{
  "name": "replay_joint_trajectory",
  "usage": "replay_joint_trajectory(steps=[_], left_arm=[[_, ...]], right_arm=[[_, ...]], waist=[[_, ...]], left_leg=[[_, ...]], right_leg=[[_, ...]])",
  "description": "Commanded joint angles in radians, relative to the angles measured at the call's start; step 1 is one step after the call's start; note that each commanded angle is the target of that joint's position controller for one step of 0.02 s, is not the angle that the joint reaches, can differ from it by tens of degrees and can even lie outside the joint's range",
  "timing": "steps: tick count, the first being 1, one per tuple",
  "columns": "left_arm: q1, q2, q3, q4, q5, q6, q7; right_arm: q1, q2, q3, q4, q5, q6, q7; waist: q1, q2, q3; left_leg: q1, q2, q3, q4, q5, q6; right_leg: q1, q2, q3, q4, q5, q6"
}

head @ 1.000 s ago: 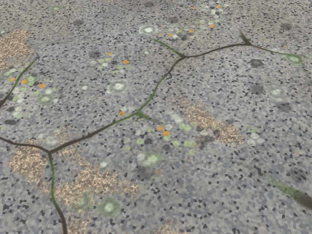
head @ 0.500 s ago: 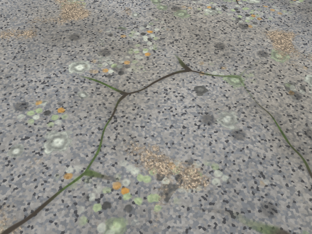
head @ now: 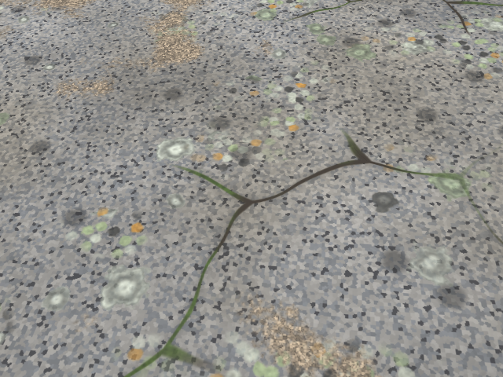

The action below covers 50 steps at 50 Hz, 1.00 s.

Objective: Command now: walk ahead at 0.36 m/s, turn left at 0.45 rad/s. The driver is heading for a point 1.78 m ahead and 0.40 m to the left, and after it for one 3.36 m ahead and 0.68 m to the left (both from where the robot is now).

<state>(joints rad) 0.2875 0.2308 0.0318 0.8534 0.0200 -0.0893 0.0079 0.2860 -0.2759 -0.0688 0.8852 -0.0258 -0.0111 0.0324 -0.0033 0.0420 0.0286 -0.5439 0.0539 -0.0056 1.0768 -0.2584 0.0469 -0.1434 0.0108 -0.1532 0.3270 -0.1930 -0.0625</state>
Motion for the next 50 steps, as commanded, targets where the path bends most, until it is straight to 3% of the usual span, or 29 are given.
replay_joint_trajectory(steps=[1, 5, 8, 11, 12, 13, 14, 15, 17, 18, 19, 20, 22, 27, 30, 34, 36, 38, 39, 40, 41, 42, 43, 44, 46, 49, 50], left_arm=[[0.004, 0.102, 0.024, -0.034, -0.008, -0.023, 0.009], [0.003, 0.112, 0.026, -0.019, -0.010, -0.007, 0.017], [0.030, 0.144, 0.039, -0.003, -0.013, 0.007, 0.023], [0.016, 0.172, 0.054, -0.005, -0.016, 0.031, 0.034], [0.009, 0.175, 0.056, -0.010, -0.019, 0.042, 0.031], [0.057, 0.161, 0.052, -0.027, -0.014, 0.046, 0.027], [0.156, 0.066, 0.032, -0.069, -0.020, 0.059, 0.019], [0.095, 0.112, 0.034, -0.064, 0.009, 0.076, 0.018], [-0.020, 0.111, 0.035, -0.082, 0.000, 0.081, 0.020], [-0.038, 0.119, 0.039, -0.089, 0.011, 0.086, 0.023], [-0.009, 0.119, 0.039, -0.082, 0.021, 0.100, 0.022], [0.007, 0.111, 0.038, -0.076, 0.023, 0.113, 0.022], [0.014, 0.093, 0.035, -0.079, 0.014, 0.126, 0.020], [-0.083, 0.105, 0.038, -0.115, 0.009, 0.139, 0.026], [-0.117, 0.108, 0.038, -0.130, 0.002, 0.134, 0.029], [-0.116, 0.108, 0.033, -0.140, -0.012, 0.119, 0.035], [-0.068, 0.110, 0.031, -0.134, -0.021, 0.110, 0.038], [0.018, 0.107, 0.030, -0.112, -0.021, 0.100, 0.044], [0.036, 0.128, 0.034, -0.108, -0.012, 0.094, 0.050], [-0.002, 0.204, 0.047, -0.133, 0.005, 0.091, 0.057], [-0.093, 0.266, 0.058, -0.164, 0.018, 0.094, 0.049], [-0.103, 0.208, 0.048, -0.160, 0.018, 0.091, 0.042], [-0.145, 0.162, 0.033, -0.164, 0.005, 0.086, 0.037], [-0.167, 0.145, 0.028, -0.166, 0.002, 0.084, 0.032], [-0.151, 0.136, 0.025, -0.161, -0.001, 0.080, 0.030], [-0.074, 0.105, 0.009, -0.115, -0.002, 0.074, 0.025], [-0.065, 0.115, 0.009, -0.101, -0.003, 0.075, 0.022]], right_arm=[[0.014, -0.006, -0.004, -0.056, -0.006, 0.009, 0.008], [-0.114, 0.025, 0.018, -0.108, -0.003, 0.008, 0.024], [-0.135, 0.000, 0.015, -0.129, -0.014, 0.009, 0.027], [-0.040, -0.043, -0.003, -0.119, -0.025, -0.001, 0.017], [0.050, -0.060, -0.014, -0.092, -0.032, -0.015, 0.006], [0.113, -0.154, -0.038, -0.089, -0.034, -0.029, -0.011], [0.085, -0.277, -0.070, -0.109, -0.009, -0.017, -0.020], [0.117, -0.251, -0.072, -0.126, 0.042, 0.003, -0.023], [-0.030, -0.139, -0.040, -0.142, 0.032, 0.028, -0.036], [-0.067, -0.106, -0.030, -0.145, 0.032, 0.033, -0.040], [-0.091, -0.087, -0.025, -0.152, 0.029, 0.034, -0.042], [-0.092, -0.091, -0.025, -0.153, 0.021, 0.031, -0.038], [-0.083, -0.123, -0.036, -0.153, 0.014, 0.022, -0.031], [-0.060, -0.146, -0.047, -0.159, 0.009, 0.038, -0.032], [-0.044, -0.152, -0.053, -0.160, 0.005, 0.046, -0.031], [-0.051, -0.154, -0.058, -0.163, -0.001, 0.052, -0.026], [-0.069, -0.149, -0.057, -0.164, 0.000, 0.055, -0.022], [-0.090, -0.136, -0.053, -0.161, 0.012, 0.060, -0.023], [-0.084, -0.115, -0.046, -0.160, 0.021, 0.059, -0.029], [-0.026, -0.060, -0.031, -0.160, 0.028, 0.057, -0.035], [-0.071, -0.098, -0.043, -0.173, 0.022, 0.049, -0.043], [-0.071, -0.140, -0.052, -0.156, -0.011, 0.045, -0.043], [-0.034, -0.125, -0.052, -0.135, -0.005, 0.045, -0.035], [-0.003, -0.116, -0.049, -0.117, -0.001, 0.050, -0.032], [0.008, -0.103, -0.040, -0.102, -0.001, 0.060, -0.025], [-0.066, -0.047, -0.009, -0.102, 0.011, 0.069, -0.031], [-0.079, -0.033, 0.002, -0.098, 0.012, 0.072, -0.035]], waist=[[-0.031, -0.116, 0.013], [-0.004, -0.151, 0.020], [0.006, -0.151, -0.006], [-0.030, -0.141, -0.065], [-0.075, -0.084, -0.120], [-0.095, 0.048, -0.194], [-0.010, 0.222, -0.300], [-0.075, 0.054, -0.383], [-0.029, -0.024, -0.121], [-0.005, -0.010, -0.066], [0.017, 0.011, -0.068], [0.022, 0.012, -0.087], [0.026, 0.004, -0.116], [-0.016, 0.059, -0.095], [-0.032, 0.066, -0.081], [-0.035, 0.078, -0.085], [-0.018, 0.092, -0.092], [0.025, 0.087, -0.094], [0.031, 0.047, -0.082], [-0.011, -0.142, -0.089], [-0.003, -0.280, -0.006], [-0.016, -0.152, 0.002], [-0.054, -0.116, -0.015], [-0.067, -0.119, -0.025], [-0.050, -0.178, -0.042], [-0.002, -0.178, -0.051], [0.004, -0.200, -0.055]], left_leg=[[-0.091, 0.023, 0.003, -0.027, 0.083, -0.025], [0.023, -0.007, 0.081, -0.319, 0.240, -0.019], [0.082, -0.037, 0.113, -0.416, 0.207, 0.012], [0.188, -0.092, 0.123, -0.495, 0.097, 0.068], [0.301, -0.116, 0.118, -0.598, 0.190, 0.092], [0.496, 0.038, -0.073, -0.612, 0.590, 0.141], [0.730, 0.334, -0.469, -0.558, 1.134, 0.352], [0.702, 0.325, -0.508, -0.632, 0.906, 0.384], [0.445, 0.227, -0.373, -0.741, 0.519, 0.304], [0.369, 0.171, -0.332, -0.766, 0.456, 0.256], [0.314, 0.133, -0.293, -0.781, 0.416, 0.231], [0.288, 0.114, -0.277, -0.781, 0.423, 0.218], [0.278, 0.094, -0.276, -0.782, 0.399, 0.207], [0.289, 0.070, -0.375, -0.835, -0.006, 0.179], [0.305, 0.072, -0.436, -0.840, -0.082, 0.172], [0.306, 0.063, -0.489, -0.818, -0.033, 0.164], [0.294, 0.058, -0.508, -0.808, 0.015, 0.148], [0.241, 0.027, -0.493, -0.779, 0.022, 0.102], [0.181, -0.020, -0.456, -0.740, -0.062, 0.053], [0.107, -0.119, -0.333, -0.544, -0.214, -0.003], [-0.011, -0.271, -0.125, -0.345, -0.265, -0.030], [0.051, -0.202, -0.171, -0.170, -0.241, -0.038], [0.085, -0.206, -0.172, -0.100, -0.193, -0.040], [0.102, -0.204, -0.164, -0.043, -0.157, -0.050], [0.081, -0.198, -0.141, -0.008, -0.153, -0.071], [0.128, -0.150, -0.123, -0.236, -0.167, -0.099], [0.175, -0.122, -0.069, -0.341, -0.180, -0.103]], right_leg=[[0.038, -0.272, 0.087, -0.118, 0.599, -0.092], [0.004, -0.226, -0.047, -0.073, 0.633, -0.074], [0.076, -0.258, -0.056, 0.015, 0.698, -0.063], [0.126, -0.269, -0.057, 0.253, 0.789, -0.044], [0.099, -0.237, -0.075, 0.440, 0.685, -0.013], [-0.074, -0.179, -0.082, 0.710, 0.320, 0.039], [-0.390, 0.026, -0.025, 1.047, -0.509, 0.092], [-0.423, -0.006, 0.167, 1.082, -0.467, 0.092], [-0.464, -0.066, 0.184, 0.975, -0.312, 0.091], [-0.442, -0.080, 0.187, 0.902, -0.262, 0.093], [-0.389, -0.078, 0.184, 0.862, -0.228, 0.096], [-0.352, -0.063, 0.178, 0.846, -0.212, 0.097], [-0.333, -0.050, 0.181, 0.795, -0.199, 0.102], [-0.380, -0.038, 0.206, 0.647, -0.172, 0.114], [-0.377, -0.021, 0.217, 0.571, -0.181, 0.111], [-0.293, 0.019, 0.219, 0.454, -0.217, 0.085], [-0.209, 0.040, 0.210, 0.351, -0.232, 0.061], [-0.058, 0.054, 0.188, 0.135, -0.147, 0.029], [0.021, 0.008, 0.225, -0.001, -0.105, 0.010], [0.059, -0.210, 0.460, -0.126, -0.226, -0.041], [-0.065, -0.378, 0.681, -0.175, -0.123, -0.144], [-0.117, -0.361, 0.609, -0.122, 0.044, -0.173], [-0.128, -0.299, 0.507, -0.086, 0.158, -0.154], [-0.110, -0.246, 0.422, -0.060, 0.247, -0.130], [-0.034, -0.201, 0.347, -0.023, 0.386, -0.125], [0.058, -0.187, 0.337, 0.008, 0.462, -0.125], [0.074, -0.177, 0.341, 0.016, 0.464, -0.119]])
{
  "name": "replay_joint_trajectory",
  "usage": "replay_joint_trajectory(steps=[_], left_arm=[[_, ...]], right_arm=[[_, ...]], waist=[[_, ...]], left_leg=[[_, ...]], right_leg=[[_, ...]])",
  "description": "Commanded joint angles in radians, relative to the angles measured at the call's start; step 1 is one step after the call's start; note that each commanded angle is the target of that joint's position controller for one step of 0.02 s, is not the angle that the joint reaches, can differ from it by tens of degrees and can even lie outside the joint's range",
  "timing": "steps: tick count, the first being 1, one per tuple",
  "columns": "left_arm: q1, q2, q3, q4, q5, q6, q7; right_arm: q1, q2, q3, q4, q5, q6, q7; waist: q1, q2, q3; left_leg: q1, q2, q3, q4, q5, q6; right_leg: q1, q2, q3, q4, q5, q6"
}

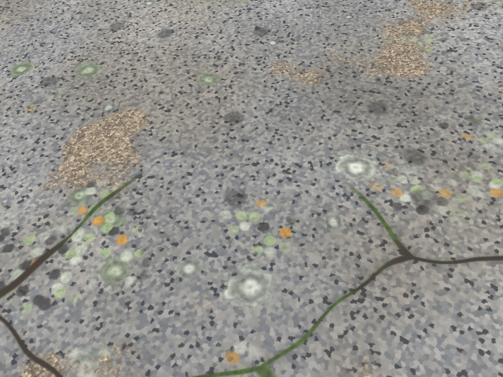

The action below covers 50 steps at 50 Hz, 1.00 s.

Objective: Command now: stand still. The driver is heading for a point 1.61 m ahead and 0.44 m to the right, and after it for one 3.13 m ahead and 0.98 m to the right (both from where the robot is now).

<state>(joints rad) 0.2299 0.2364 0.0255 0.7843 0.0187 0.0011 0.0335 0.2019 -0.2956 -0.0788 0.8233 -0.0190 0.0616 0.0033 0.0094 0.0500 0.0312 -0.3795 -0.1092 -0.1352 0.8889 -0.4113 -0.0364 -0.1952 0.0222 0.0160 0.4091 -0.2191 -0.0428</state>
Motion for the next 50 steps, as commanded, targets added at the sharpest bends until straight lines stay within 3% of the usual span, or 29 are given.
replay_joint_trajectory(steps=[1, 3, 4, 6, 7, 8, 9, 10, 11, 12, 13, 15, 19, 22, 23, 24, 25, 26, 27, 28, 29, 31, 34, 38, 42, 48, 50], left_arm=[[0.015, 0.136, 0.023, -0.018, -0.001, -0.011, -0.007], [0.056, 0.200, 0.048, 0.006, -0.001, 0.001, -0.016], [0.053, 0.214, 0.055, 0.012, -0.006, 0.005, -0.019], [0.016, 0.212, 0.062, 0.007, -0.017, 0.008, -0.022], [0.004, 0.189, 0.058, -0.003, -0.023, 0.004, -0.025], [-0.003, 0.136, 0.047, -0.026, -0.028, 0.000, -0.029], [-0.024, 0.106, 0.041, -0.034, -0.035, 0.007, -0.024], [-0.026, 0.141, 0.053, -0.019, -0.017, 0.020, -0.017], [-0.026, 0.160, 0.067, -0.010, -0.009, 0.032, -0.020], [-0.009, 0.155, 0.072, 0.000, -0.008, 0.042, -0.025], [-0.004, 0.141, 0.071, 0.001, -0.007, 0.050, -0.033], [-0.006, 0.122, 0.064, 0.000, -0.006, 0.057, -0.050], [-0.053, 0.116, 0.055, -0.037, -0.016, 0.063, -0.069], [-0.013, 0.122, 0.058, -0.041, -0.014, 0.058, -0.068], [0.012, 0.129, 0.061, -0.035, -0.007, 0.048, -0.062], [0.040, 0.196, 0.076, -0.035, 0.006, 0.032, -0.051], [0.061, 0.360, 0.110, -0.060, 0.000, 0.021, -0.052], [0.152, 0.339, 0.114, -0.026, -0.012, 0.020, -0.054], [0.104, 0.280, 0.099, -0.027, -0.013, 0.024, -0.049], [0.025, 0.231, 0.086, -0.042, -0.014, 0.031, -0.042], [-0.033, 0.208, 0.078, -0.060, -0.016, 0.036, -0.035], [-0.034, 0.196, 0.073, -0.066, -0.017, 0.038, -0.033], [0.005, 0.220, 0.081, -0.057, -0.018, 0.033, -0.037], [0.030, 0.227, 0.084, -0.056, -0.008, 0.038, -0.034], [0.036, 0.242, 0.090, -0.060, -0.001, 0.039, -0.034], [-0.010, 0.219, 0.077, -0.052, 0.006, 0.043, -0.035], [-0.048, 0.185, 0.058, -0.044, -0.005, 0.047, -0.027]], right_arm=[[-0.018, -0.015, 0.017, -0.034, 0.009, -0.001, -0.014], [-0.021, -0.046, 0.011, -0.028, 0.023, -0.005, -0.033], [0.002, -0.054, 0.010, -0.017, 0.029, -0.011, -0.040], [0.051, -0.067, 0.010, 0.005, 0.024, -0.030, -0.053], [0.059, -0.097, 0.003, 0.005, 0.012, -0.041, -0.060], [0.068, -0.153, -0.005, -0.001, -0.006, -0.048, -0.066], [0.023, -0.187, -0.018, 0.007, 0.006, -0.038, -0.059], [0.007, -0.132, -0.006, -0.013, 0.004, -0.041, -0.054], [-0.002, -0.103, 0.003, -0.021, 0.001, -0.043, -0.051], [-0.028, -0.084, 0.011, -0.026, -0.003, -0.040, -0.053], [-0.044, -0.083, 0.014, -0.025, -0.004, -0.040, -0.057], [-0.050, -0.100, 0.010, -0.025, -0.008, -0.041, -0.058], [-0.030, -0.142, -0.004, -0.018, -0.007, -0.040, -0.043], [-0.050, -0.166, -0.014, -0.020, -0.001, -0.037, -0.033], [-0.044, -0.162, -0.014, -0.015, 0.000, -0.038, -0.031], [-0.007, -0.134, -0.011, -0.015, -0.005, -0.039, -0.026], [-0.043, -0.046, 0.017, -0.087, -0.007, -0.030, -0.031], [-0.087, -0.082, 0.013, -0.087, -0.008, -0.016, -0.045], [-0.084, -0.093, 0.009, -0.078, 0.005, -0.011, -0.043], [-0.080, -0.100, 0.007, -0.065, 0.011, -0.017, -0.038], [-0.075, -0.110, 0.003, -0.059, 0.004, -0.024, -0.033], [-0.037, -0.111, 0.002, -0.043, -0.012, -0.024, -0.020], [-0.046, -0.091, 0.007, -0.054, -0.004, -0.018, -0.017], [-0.081, -0.096, 0.008, -0.074, -0.004, -0.014, -0.024], [-0.099, -0.097, 0.012, -0.093, 0.002, -0.023, -0.030], [-0.040, -0.091, 0.023, -0.092, 0.017, -0.036, -0.038], [0.035, -0.063, 0.034, -0.064, 0.013, -0.044, -0.041]], waist=[[0.013, -0.233, -0.056], [0.025, -0.259, -0.042], [0.010, -0.249, -0.047], [-0.022, -0.210, -0.078], [-0.020, -0.166, -0.113], [-0.012, -0.027, -0.136], [-0.012, 0.158, -0.069], [-0.039, 0.167, -0.053], [-0.036, 0.111, -0.023], [-0.013, 0.061, -0.002], [0.004, 0.067, 0.015], [-0.004, 0.108, 0.013], [-0.037, 0.130, -0.017], [-0.006, 0.108, -0.034], [0.016, 0.061, -0.041], [0.025, -0.124, -0.054], [0.020, -0.370, -0.049], [0.074, -0.250, -0.098], [0.035, -0.179, -0.037], [0.008, -0.136, 0.014], [-0.010, -0.146, 0.014], [-0.013, -0.151, -0.037], [0.000, -0.129, -0.051], [0.023, -0.161, -0.033], [0.031, -0.152, -0.042], [0.011, -0.169, -0.074], [-0.035, -0.147, -0.084]], left_leg=[[0.050, 0.041, 0.101, -0.235, -0.053, -0.017], [0.072, 0.019, 0.128, -0.346, -0.025, -0.001], [0.098, 0.021, 0.129, -0.419, 0.040, 0.009], [0.237, 0.061, 0.102, -0.578, 0.231, 0.034], [0.355, 0.123, 0.061, -0.572, 0.280, 0.053], [0.448, 0.274, -0.056, -0.557, 0.444, 0.100], [0.382, 0.376, -0.120, -0.550, 0.620, 0.196], [0.355, 0.454, -0.156, -0.570, 0.705, 0.274], [0.322, 0.461, -0.132, -0.578, 0.754, 0.304], [0.288, 0.428, -0.071, -0.573, 0.764, 0.293], [0.276, 0.395, -0.017, -0.570, 0.734, 0.263], [0.305, 0.345, 0.047, -0.554, 0.700, 0.232], [0.304, 0.369, 0.077, -0.509, 0.675, 0.224], [0.263, 0.375, 0.105, -0.418, 0.604, 0.186], [0.204, 0.352, 0.139, -0.340, 0.494, 0.140], [0.085, 0.280, 0.216, -0.138, 0.272, 0.074], [-0.187, 0.082, 0.262, 0.055, -0.241, 0.006], [-0.148, 0.094, 0.108, 0.203, -0.271, 0.020], [-0.172, 0.120, 0.089, 0.251, -0.189, 0.028], [-0.170, 0.142, 0.079, 0.224, -0.092, 0.032], [-0.166, 0.150, 0.078, 0.184, -0.027, 0.032], [-0.129, 0.129, 0.094, 0.187, 0.028, 0.018], [-0.146, 0.118, 0.091, 0.125, 0.042, -0.001], [-0.163, 0.107, 0.078, 0.030, 0.037, -0.012], [-0.131, 0.089, 0.065, -0.041, 0.022, -0.006], [0.063, 0.065, 0.087, -0.224, 0.010, 0.035], [0.224, 0.078, 0.104, -0.470, 0.157, 0.060]], right_leg=[[0.135, -0.182, 0.191, -0.052, 0.509, -0.139], [0.161, -0.187, 0.251, -0.013, 0.612, -0.143], [0.170, -0.190, 0.271, 0.007, 0.665, -0.136], [0.105, -0.180, 0.290, 0.040, 0.636, -0.093], [0.007, -0.158, 0.280, 0.059, 0.510, -0.062], [-0.114, -0.086, 0.211, 0.155, 0.284, -0.028], [-0.211, 0.039, 0.058, 0.221, -0.077, -0.008], [-0.245, 0.045, 0.016, 0.420, -0.329, -0.001], [-0.278, 0.033, 0.011, 0.570, -0.375, 0.004], [-0.278, 0.017, 0.020, 0.631, -0.351, 0.016], [-0.279, 0.000, 0.022, 0.611, -0.312, 0.025], [-0.274, -0.001, -0.008, 0.545, -0.266, 0.049], [-0.169, -0.010, -0.059, 0.354, -0.239, 0.044], [-0.058, 0.011, -0.104, 0.176, -0.139, 0.015], [0.024, 0.021, -0.083, 0.059, -0.026, 0.001], [0.121, -0.087, 0.127, -0.083, 0.081, -0.032], [0.171, -0.387, 0.550, -0.134, 0.429, -0.180], [0.137, -0.407, 0.560, -0.127, 0.443, -0.279], [0.095, -0.351, 0.464, -0.115, 0.352, -0.275], [0.049, -0.277, 0.380, -0.126, 0.254, -0.229], [0.053, -0.220, 0.339, -0.132, 0.201, -0.185], [0.074, -0.181, 0.299, -0.117, 0.302, -0.176], [0.099, -0.177, 0.321, -0.114, 0.261, -0.181], [0.090, -0.173, 0.395, -0.123, 0.121, -0.191], [0.073, -0.170, 0.461, -0.101, 0.144, -0.197], [0.024, -0.153, 0.478, -0.051, 0.302, -0.158], [-0.025, -0.122, 0.440, -0.016, 0.264, -0.107]])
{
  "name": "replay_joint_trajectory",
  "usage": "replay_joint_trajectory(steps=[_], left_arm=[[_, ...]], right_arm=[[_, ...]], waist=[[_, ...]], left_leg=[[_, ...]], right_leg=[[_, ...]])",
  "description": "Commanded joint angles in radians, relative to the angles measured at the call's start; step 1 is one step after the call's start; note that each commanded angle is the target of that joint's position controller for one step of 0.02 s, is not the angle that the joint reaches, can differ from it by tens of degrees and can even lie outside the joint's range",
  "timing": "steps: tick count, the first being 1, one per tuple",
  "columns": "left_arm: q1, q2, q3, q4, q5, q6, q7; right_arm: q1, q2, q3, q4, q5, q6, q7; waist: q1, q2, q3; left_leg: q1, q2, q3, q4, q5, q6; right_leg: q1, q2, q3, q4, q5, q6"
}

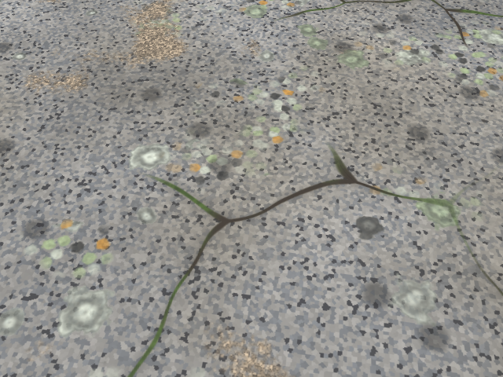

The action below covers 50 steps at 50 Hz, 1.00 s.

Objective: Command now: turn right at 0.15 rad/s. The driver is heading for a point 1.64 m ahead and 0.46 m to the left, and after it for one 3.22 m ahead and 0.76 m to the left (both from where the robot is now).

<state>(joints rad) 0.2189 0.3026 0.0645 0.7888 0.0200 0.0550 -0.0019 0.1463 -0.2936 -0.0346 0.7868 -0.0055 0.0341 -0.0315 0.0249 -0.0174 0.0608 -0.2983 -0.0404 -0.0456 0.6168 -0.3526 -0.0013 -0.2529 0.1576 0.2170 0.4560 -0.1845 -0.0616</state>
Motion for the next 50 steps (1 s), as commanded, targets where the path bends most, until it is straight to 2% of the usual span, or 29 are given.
replay_joint_trajectory(steps=[1, 2, 3, 4, 5, 7, 10, 15, 17, 19, 20, 21, 22, 23, 24, 26, 28, 30, 35, 40, 42, 43, 44, 45, 46, 47, 48, 49, 50], left_arm=[[-0.018, 0.074, 0.000, -0.038, -0.008, -0.012, 0.014], [0.059, 0.005, -0.023, -0.021, -0.004, -0.018, 0.013], [0.080, 0.059, -0.011, -0.001, -0.007, -0.013, 0.021], [0.067, 0.083, -0.007, 0.020, 0.003, -0.008, 0.025], [0.035, 0.074, -0.011, 0.025, 0.003, -0.012, 0.024], [-0.026, 0.098, -0.005, 0.025, 0.002, -0.023, 0.023], [-0.017, 0.108, -0.005, 0.038, -0.008, -0.034, 0.034], [-0.019, 0.078, -0.010, 0.024, -0.018, -0.040, 0.049], [-0.010, 0.074, -0.014, 0.018, -0.023, -0.046, 0.051], [0.054, 0.077, -0.016, 0.029, -0.020, -0.056, 0.055], [0.073, 0.132, -0.004, 0.030, -0.004, -0.060, 0.062], [0.052, 0.228, 0.015, 0.011, 0.013, -0.056, 0.063], [0.033, 0.243, 0.021, 0.010, 0.021, -0.052, 0.053], [0.021, 0.166, 0.004, -0.004, 0.018, -0.054, 0.044], [0.001, 0.120, -0.010, -0.009, 0.013, -0.058, 0.042], [0.019, 0.125, -0.012, -0.005, 0.009, -0.071, 0.050], [0.086, 0.140, -0.005, 0.017, 0.007, -0.087, 0.043], [0.143, 0.140, -0.002, 0.041, 0.007, -0.102, 0.035], [0.200, 0.119, -0.004, 0.076, 0.009, -0.122, 0.020], [0.226, 0.116, -0.006, 0.108, 0.012, -0.133, 0.013], [0.216, 0.128, -0.004, 0.118, 0.010, -0.129, 0.015], [0.210, 0.141, -0.002, 0.122, 0.007, -0.126, 0.017], [0.208, 0.156, 0.001, 0.127, 0.003, -0.121, 0.018], [0.195, 0.162, 0.000, 0.121, -0.003, -0.117, 0.020], [0.188, 0.142, -0.007, 0.097, 0.003, -0.119, 0.015], [0.212, 0.010, -0.034, 0.026, 0.005, -0.127, -0.007], [0.110, 0.118, -0.010, 0.011, 0.009, -0.134, -0.006], [0.098, 0.112, -0.009, 0.008, -0.009, -0.137, -0.009], [0.115, 0.090, -0.018, 0.027, -0.012, -0.143, -0.009]], right_arm=[[0.080, -0.059, -0.002, -0.026, -0.011, -0.025, -0.011], [0.045, -0.093, 0.006, -0.039, -0.031, -0.034, -0.015], [-0.029, -0.128, 0.011, -0.054, -0.031, -0.035, -0.004], [-0.045, -0.103, 0.017, -0.040, -0.024, -0.038, 0.008], [-0.067, -0.094, 0.022, -0.032, -0.014, -0.039, 0.017], [-0.024, -0.160, 0.000, -0.018, -0.006, -0.035, 0.016], [0.023, -0.187, -0.020, -0.011, 0.003, -0.031, 0.024], [0.072, -0.184, -0.046, 0.003, -0.005, -0.015, 0.027], [0.054, -0.188, -0.057, 0.004, -0.003, -0.004, 0.025], [-0.025, -0.181, -0.063, -0.017, 0.005, 0.011, 0.028], [-0.049, -0.145, -0.055, -0.039, 0.011, 0.013, 0.032], [-0.019, -0.078, -0.039, -0.056, 0.017, 0.011, 0.034], [-0.001, -0.144, -0.053, -0.044, -0.017, 0.014, 0.023], [0.011, -0.174, -0.062, -0.022, -0.027, 0.014, 0.025], [0.012, -0.162, -0.063, -0.007, -0.028, 0.014, 0.036], [-0.004, -0.144, -0.058, -0.011, -0.032, 0.011, 0.069], [-0.038, -0.130, -0.052, -0.017, -0.031, 0.006, 0.089], [-0.080, -0.116, -0.048, -0.033, -0.031, 0.001, 0.099], [-0.167, -0.087, -0.037, -0.077, -0.031, -0.006, 0.115], [-0.262, -0.049, -0.014, -0.141, -0.033, -0.017, 0.129], [-0.240, -0.050, -0.012, -0.147, -0.036, -0.018, 0.126], [-0.193, -0.058, -0.018, -0.137, -0.037, -0.020, 0.119], [-0.094, -0.074, -0.028, -0.111, -0.037, -0.024, 0.110], [0.070, -0.098, -0.045, -0.062, -0.042, -0.033, 0.098], [0.245, -0.169, -0.075, -0.011, -0.047, -0.037, 0.076], [0.235, -0.267, -0.091, -0.030, -0.039, -0.035, 0.059], [0.236, -0.256, -0.091, -0.035, -0.011, -0.031, 0.058], [0.177, -0.209, -0.078, -0.018, -0.011, -0.033, 0.049], [0.133, -0.140, -0.058, -0.017, -0.012, -0.044, 0.046]], waist=[[-0.042, -0.028, -0.114], [0.007, 0.162, -0.136], [0.032, 0.165, -0.076], [0.033, 0.153, -0.051], [0.039, 0.154, -0.023], [0.006, 0.199, -0.032], [-0.011, 0.168, -0.077], [-0.026, 0.174, -0.105], [-0.016, 0.157, -0.115], [0.028, 0.135, -0.123], [0.027, 0.049, -0.114], [0.008, -0.169, -0.102], [0.004, -0.188, -0.073], [-0.009, -0.086, -0.048], [-0.017, -0.059, -0.006], [-0.008, -0.122, 0.032], [0.024, -0.090, 0.035], [0.047, -0.069, 0.034], [0.067, -0.083, 0.067], [0.068, -0.100, 0.083], [0.039, -0.112, 0.068], [0.009, -0.114, 0.033], [-0.039, -0.109, -0.035], [-0.115, -0.082, -0.134], [-0.186, 0.018, -0.234], [-0.112, 0.263, -0.320], [-0.161, 0.118, -0.305], [-0.107, 0.088, -0.163], [-0.068, 0.035, -0.083]], left_leg=[[0.233, 0.067, -0.060, -0.337, 0.182, 0.038], [0.277, 0.274, -0.309, -0.442, 0.183, 0.073], [0.110, 0.361, -0.417, -0.431, 0.267, 0.169], [0.031, 0.336, -0.397, -0.418, 0.239, 0.201], [0.027, 0.253, -0.331, -0.394, 0.213, 0.158], [0.093, 0.167, -0.288, -0.342, 0.261, 0.103], [0.178, 0.176, -0.336, -0.276, 0.449, 0.129], [0.249, 0.221, -0.461, -0.220, 0.678, 0.210], [0.241, 0.208, -0.467, -0.211, 0.670, 0.198], [0.124, 0.144, -0.412, -0.168, 0.562, 0.136], [0.001, 0.068, -0.342, -0.080, 0.392, 0.077], [-0.208, -0.094, -0.148, 0.084, -0.029, 0.026], [-0.261, -0.069, -0.057, 0.270, -0.223, 0.028], [-0.275, -0.016, -0.077, 0.356, -0.173, 0.037], [-0.293, 0.003, -0.078, 0.392, -0.096, 0.034], [-0.362, 0.019, -0.055, 0.430, -0.006, 0.014], [-0.405, 0.024, -0.036, 0.420, 0.033, -0.005], [-0.445, 0.032, -0.030, 0.398, 0.061, -0.014], [-0.485, 0.062, 0.016, 0.308, 0.114, -0.011], [-0.378, 0.067, 0.121, 0.132, 0.117, 0.041], [-0.262, 0.036, 0.170, 0.060, 0.083, 0.083], [-0.162, -0.001, 0.197, 0.035, 0.058, 0.108], [-0.030, -0.044, 0.209, 0.012, 0.049, 0.136], [0.192, -0.072, 0.188, -0.051, 0.093, 0.168], [0.441, 0.034, 0.008, -0.121, -0.031, 0.208], [0.650, 0.358, -0.558, -0.253, -0.211, 0.314], [0.581, 0.394, -0.711, -0.372, -0.144, 0.332], [0.461, 0.378, -0.522, -0.368, -0.019, 0.315], [0.328, 0.332, -0.393, -0.377, 0.173, 0.288]], right_leg=[[-0.018, -0.222, 0.207, -0.045, 0.115, -0.035], [-0.049, -0.132, 0.083, 0.084, -0.125, 0.016], [-0.030, -0.054, -0.034, 0.060, -0.265, 0.031], [0.065, -0.108, -0.055, 0.066, -0.229, 0.036], [0.093, -0.109, -0.070, -0.013, -0.122, 0.035], [0.083, -0.095, -0.087, -0.043, -0.004, 0.047], [0.032, -0.102, -0.124, 0.007, -0.054, 0.072], [-0.084, -0.077, -0.157, 0.141, -0.278, 0.063], [-0.066, -0.081, -0.150, 0.102, -0.252, 0.049], [0.088, -0.101, -0.143, -0.074, -0.115, 0.031], [0.181, -0.202, -0.033, -0.196, -0.092, 0.002], [0.275, -0.431, 0.224, -0.292, -0.077, -0.086], [0.217, -0.541, 0.279, -0.260, -0.023, -0.177], [0.198, -0.516, 0.231, -0.269, -0.113, -0.181], [0.184, -0.451, 0.159, -0.292, -0.243, -0.147], [0.235, -0.384, 0.066, -0.324, -0.263, -0.106], [0.301, -0.377, 0.014, -0.325, -0.181, -0.104], [0.359, -0.394, -0.023, -0.321, -0.105, -0.107], [0.376, -0.419, -0.125, -0.320, 0.032, -0.107], [0.331, -0.427, -0.256, -0.268, 0.261, -0.089], [0.304, -0.425, -0.314, -0.209, 0.450, -0.070], [0.291, -0.421, -0.350, -0.123, 0.664, -0.060], [0.277, -0.417, -0.383, 0.029, 0.839, -0.052], [0.189, -0.404, -0.414, 0.239, 0.825, -0.029], [-0.018, -0.365, -0.427, 0.530, 0.524, 0.003], [-0.383, -0.200, -0.374, 0.848, -0.341, 0.050], [-0.446, -0.186, -0.182, 0.924, -0.286, 0.038], [-0.465, -0.238, -0.187, 0.900, -0.167, 0.026], [-0.409, -0.269, -0.198, 0.825, -0.108, 0.021]])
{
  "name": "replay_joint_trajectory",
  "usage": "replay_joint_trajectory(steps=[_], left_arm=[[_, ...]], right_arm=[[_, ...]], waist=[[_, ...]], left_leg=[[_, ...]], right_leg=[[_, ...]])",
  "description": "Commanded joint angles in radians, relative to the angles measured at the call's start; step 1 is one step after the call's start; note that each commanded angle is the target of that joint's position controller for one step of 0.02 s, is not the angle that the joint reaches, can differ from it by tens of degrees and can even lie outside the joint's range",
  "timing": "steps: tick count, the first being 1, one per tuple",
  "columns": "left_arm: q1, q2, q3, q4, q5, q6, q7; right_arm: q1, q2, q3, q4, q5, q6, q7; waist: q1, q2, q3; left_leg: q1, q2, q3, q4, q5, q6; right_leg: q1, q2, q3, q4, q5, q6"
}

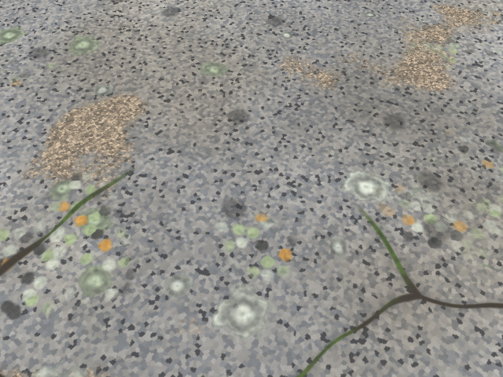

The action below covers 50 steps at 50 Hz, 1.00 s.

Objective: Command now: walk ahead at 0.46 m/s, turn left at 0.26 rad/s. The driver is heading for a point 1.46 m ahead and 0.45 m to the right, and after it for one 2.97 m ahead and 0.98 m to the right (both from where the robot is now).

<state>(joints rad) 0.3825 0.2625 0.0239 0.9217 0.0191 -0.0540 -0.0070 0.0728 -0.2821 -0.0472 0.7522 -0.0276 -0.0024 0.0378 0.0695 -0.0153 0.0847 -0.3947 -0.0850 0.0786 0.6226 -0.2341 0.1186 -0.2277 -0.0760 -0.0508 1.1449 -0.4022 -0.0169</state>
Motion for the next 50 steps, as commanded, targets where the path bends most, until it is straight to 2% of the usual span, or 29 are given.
replay_joint_trajectory(steps=[1, 2, 3, 5, 7, 9, 12, 16, 18, 20, 22, 23, 24, 25, 26, 27, 28, 29, 31, 33, 37, 40, 42, 44, 46, 47, 48, 49, 50], left_arm=[[-0.021, 0.109, 0.020, -0.081, -0.003, -0.026, -0.005], [0.025, 0.099, 0.015, -0.057, 0.010, -0.008, -0.009], [0.049, 0.093, 0.017, -0.039, 0.013, 0.009, -0.016], [0.030, 0.086, 0.023, -0.034, 0.007, 0.028, -0.026], [-0.039, 0.076, 0.027, -0.046, -0.001, 0.036, -0.033], [-0.113, 0.072, 0.031, -0.065, -0.007, 0.036, -0.034], [-0.197, 0.056, 0.027, -0.088, -0.002, 0.028, -0.036], [-0.319, 0.019, 0.002, -0.129, 0.007, 0.022, -0.044], [-0.346, 0.013, -0.006, -0.147, 0.007, 0.021, -0.044], [-0.307, 0.031, -0.003, -0.144, 0.007, 0.023, -0.037], [-0.135, 0.075, 0.014, -0.097, 0.010, 0.022, -0.029], [-0.002, 0.117, 0.034, -0.058, 0.014, 0.016, -0.024], [0.144, 0.167, 0.059, -0.025, 0.025, 0.012, -0.014], [0.105, 0.267, 0.084, -0.029, 0.024, 0.022, -0.001], [0.091, 0.258, 0.091, -0.030, -0.017, 0.025, -0.006], [0.013, 0.215, 0.084, -0.043, -0.023, 0.027, -0.001], [-0.042, 0.150, 0.070, -0.051, -0.017, 0.029, 0.000], [-0.083, 0.116, 0.061, -0.057, -0.012, 0.024, 0.002], [-0.097, 0.111, 0.054, -0.061, -0.016, 0.005, 0.006], [-0.075, 0.151, 0.064, -0.054, -0.017, -0.013, 0.002], [0.002, 0.162, 0.072, -0.045, -0.023, -0.010, 0.002], [0.063, 0.170, 0.077, -0.041, -0.016, 0.000, 0.005], [0.076, 0.180, 0.080, -0.047, -0.007, 0.004, 0.009], [0.037, 0.197, 0.086, -0.068, -0.001, 0.003, 0.018], [-0.028, 0.219, 0.090, -0.092, 0.000, -0.005, 0.014], [-0.040, 0.195, 0.083, -0.100, -0.011, -0.015, 0.003], [0.002, 0.095, 0.057, -0.140, -0.036, -0.024, 0.001], [0.076, 0.093, 0.052, -0.170, -0.029, -0.018, -0.001], [0.067, 0.149, 0.059, -0.129, 0.000, 0.002, 0.007]], right_arm=[[0.168, -0.119, -0.035, 0.020, 0.008, -0.022, -0.026], [0.148, -0.094, -0.025, 0.026, 0.009, -0.035, -0.027], [0.154, -0.084, -0.019, 0.035, 0.008, -0.051, -0.026], [0.194, -0.089, -0.019, 0.066, 0.011, -0.075, -0.023], [0.233, -0.091, -0.019, 0.089, 0.010, -0.082, -0.026], [0.268, -0.081, -0.013, 0.106, 0.009, -0.085, -0.029], [0.296, -0.057, 0.000, 0.127, 0.011, -0.091, -0.036], [0.348, -0.045, 0.016, 0.165, 0.012, -0.094, -0.056], [0.370, -0.055, 0.019, 0.186, 0.010, -0.090, -0.068], [0.377, -0.089, 0.017, 0.199, 0.006, -0.085, -0.084], [0.342, -0.128, 0.006, 0.192, -0.003, -0.071, -0.098], [0.315, -0.145, 0.001, 0.179, -0.007, -0.067, -0.096], [0.246, -0.154, -0.002, 0.149, 0.006, -0.070, -0.087], [0.306, -0.022, 0.023, 0.094, -0.001, -0.084, -0.061], [0.253, -0.077, 0.014, 0.063, -0.002, -0.092, -0.053], [0.194, -0.088, 0.018, 0.036, 0.001, -0.110, -0.044], [0.190, -0.103, 0.014, 0.033, 0.006, -0.118, -0.039], [0.194, -0.099, 0.012, 0.040, -0.001, -0.108, -0.039], [0.219, -0.071, 0.019, 0.034, -0.024, -0.065, -0.033], [0.184, -0.050, 0.026, 0.007, -0.026, -0.042, -0.028], [0.008, -0.041, 0.035, -0.064, -0.017, -0.038, -0.022], [-0.089, -0.048, 0.040, -0.100, -0.006, -0.043, -0.020], [-0.130, -0.060, 0.041, -0.122, -0.002, -0.051, -0.020], [-0.086, -0.090, 0.033, -0.120, 0.000, -0.061, -0.023], [0.105, -0.141, 0.011, -0.062, 0.001, -0.074, -0.037], [0.245, -0.180, -0.004, -0.033, -0.011, -0.088, -0.050], [0.374, -0.261, -0.025, -0.038, -0.038, -0.090, -0.067], [0.316, -0.300, -0.039, -0.040, -0.028, -0.068, -0.064], [0.239, -0.202, -0.026, -0.059, -0.021, -0.058, -0.058]], waist=[[-0.072, 0.024, -0.080], [-0.042, 0.041, -0.080], [-0.031, 0.050, -0.085], [-0.027, 0.045, -0.062], [-0.048, 0.055, -0.024], [-0.071, 0.067, 0.004], [-0.087, 0.068, 0.019], [-0.114, 0.060, 0.032], [-0.114, 0.066, 0.020], [-0.085, 0.099, -0.032], [0.000, 0.135, -0.114], [0.060, 0.136, -0.173], [0.160, 0.073, -0.237], [0.038, -0.180, -0.278], [0.055, -0.071, -0.330], [0.023, -0.008, -0.170], [-0.022, 0.048, -0.080], [-0.066, 0.087, -0.022], [-0.107, 0.064, -0.024], [-0.111, 0.031, -0.031], [-0.042, -0.031, -0.034], [0.012, -0.055, -0.055], [0.026, -0.061, -0.057], [-0.011, -0.069, -0.067], [-0.107, -0.053, -0.144], [-0.177, 0.009, -0.230], [-0.200, 0.160, -0.382], [-0.117, 0.357, -0.428], [-0.093, 0.170, -0.277]], left_leg=[[0.346, 0.325, -0.414, -0.396, 0.173, 0.134], [0.289, 0.289, -0.337, -0.416, 0.248, 0.113], [0.265, 0.277, -0.287, -0.433, 0.311, 0.104], [0.265, 0.261, -0.222, -0.462, 0.380, 0.075], [0.288, 0.245, -0.160, -0.488, 0.387, 0.024], [0.315, 0.233, -0.109, -0.502, 0.412, -0.015], [0.359, 0.230, -0.047, -0.503, 0.502, -0.039], [0.444, 0.243, 0.015, -0.489, 0.695, -0.053], [0.505, 0.253, 0.048, -0.437, 0.889, -0.065], [0.562, 0.274, 0.072, -0.310, 1.198, -0.079], [0.546, 0.305, 0.077, -0.066, 1.328, -0.082], [0.474, 0.311, 0.074, 0.124, 1.221, -0.078], [0.296, 0.254, 0.106, 0.453, 0.893, -0.080], [-0.160, 0.055, 0.072, 0.804, -0.255, -0.110], [-0.340, 0.025, -0.139, 0.932, -0.284, -0.098], [-0.394, 0.100, -0.177, 0.842, -0.158, -0.084], [-0.352, 0.129, -0.154, 0.750, -0.104, -0.085], [-0.298, 0.153, -0.143, 0.678, -0.091, -0.097], [-0.194, 0.172, -0.126, 0.571, -0.084, -0.135], [-0.169, 0.170, -0.089, 0.463, -0.041, -0.161], [-0.197, 0.158, -0.058, 0.209, 0.139, -0.184], [-0.204, 0.126, -0.058, 0.084, 0.210, -0.174], [-0.195, 0.108, -0.068, 0.019, 0.197, -0.160], [-0.096, 0.096, -0.098, -0.064, 0.152, -0.137], [0.162, 0.058, -0.091, -0.136, 0.093, -0.101], [0.373, 0.131, -0.149, -0.180, 0.076, -0.068], [0.621, 0.413, -0.457, -0.223, -0.140, -0.009], [0.668, 0.550, -0.874, -0.352, -0.203, 0.089], [0.541, 0.523, -0.793, -0.346, -0.325, 0.095]], right_leg=[[-0.366, -0.057, 0.072, 0.075, 0.124, -0.023], [-0.297, -0.067, 0.075, 0.040, 0.129, -0.017], [-0.264, -0.061, 0.072, 0.029, 0.133, -0.016], [-0.295, -0.050, 0.074, 0.001, 0.166, -0.018], [-0.381, -0.034, 0.093, -0.029, 0.235, -0.021], [-0.451, -0.005, 0.109, -0.083, 0.302, -0.021], [-0.487, 0.028, 0.086, -0.204, 0.393, -0.021], [-0.470, 0.052, -0.019, -0.393, 0.427, -0.031], [-0.418, 0.085, -0.075, -0.479, 0.392, -0.055], [-0.321, 0.148, -0.127, -0.512, 0.303, -0.093], [-0.148, 0.184, -0.115, -0.536, 0.212, -0.147], [0.007, 0.185, -0.066, -0.595, 0.201, -0.186], [0.220, 0.095, 0.064, -0.696, 0.219, -0.259], [0.529, -0.202, 0.517, -0.654, 0.392, -0.396], [0.568, -0.252, 0.772, -0.776, 0.293, -0.491], [0.420, -0.234, 0.649, -0.852, 0.228, -0.440], [0.274, -0.196, 0.567, -0.898, 0.258, -0.390], [0.162, -0.144, 0.487, -0.915, 0.354, -0.346], [0.038, -0.072, 0.377, -0.936, 0.481, -0.313], [-0.011, -0.024, 0.319, -0.939, 0.593, -0.299], [0.028, 0.028, 0.293, -0.918, 0.626, -0.232], [0.122, 0.020, 0.326, -0.877, 0.652, -0.206], [0.175, -0.002, 0.363, -0.841, 0.672, -0.199], [0.184, -0.027, 0.404, -0.794, 0.680, -0.170], [0.137, 0.003, 0.401, -0.620, 0.788, -0.130], [0.054, 0.069, 0.348, -0.414, 0.702, -0.106], [-0.134, 0.154, 0.243, -0.115, 0.307, -0.077], [-0.356, 0.231, 0.166, 0.056, -0.165, -0.069], [-0.427, 0.132, 0.173, 0.143, -0.087, -0.072]])
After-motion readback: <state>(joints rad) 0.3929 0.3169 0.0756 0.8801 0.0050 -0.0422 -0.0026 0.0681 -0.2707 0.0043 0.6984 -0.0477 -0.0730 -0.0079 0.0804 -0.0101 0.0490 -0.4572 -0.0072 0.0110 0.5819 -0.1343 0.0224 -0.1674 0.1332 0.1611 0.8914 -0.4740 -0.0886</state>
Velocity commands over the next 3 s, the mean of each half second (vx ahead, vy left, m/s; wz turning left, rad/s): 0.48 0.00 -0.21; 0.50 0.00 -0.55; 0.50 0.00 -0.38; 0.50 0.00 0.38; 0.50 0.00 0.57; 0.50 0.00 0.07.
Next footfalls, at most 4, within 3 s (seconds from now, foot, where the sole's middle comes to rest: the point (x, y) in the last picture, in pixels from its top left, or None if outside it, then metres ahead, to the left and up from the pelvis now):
0.48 right None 0.39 -0.07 -0.76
0.94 left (275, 268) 0.74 0.01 -0.76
1.44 right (389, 256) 0.80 -0.32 -0.76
1.98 left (378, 167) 1.15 -0.33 -0.76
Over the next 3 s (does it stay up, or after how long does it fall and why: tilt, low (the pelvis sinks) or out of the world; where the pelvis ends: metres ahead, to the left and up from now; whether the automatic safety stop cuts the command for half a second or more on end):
stays up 1.49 -0.44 0.01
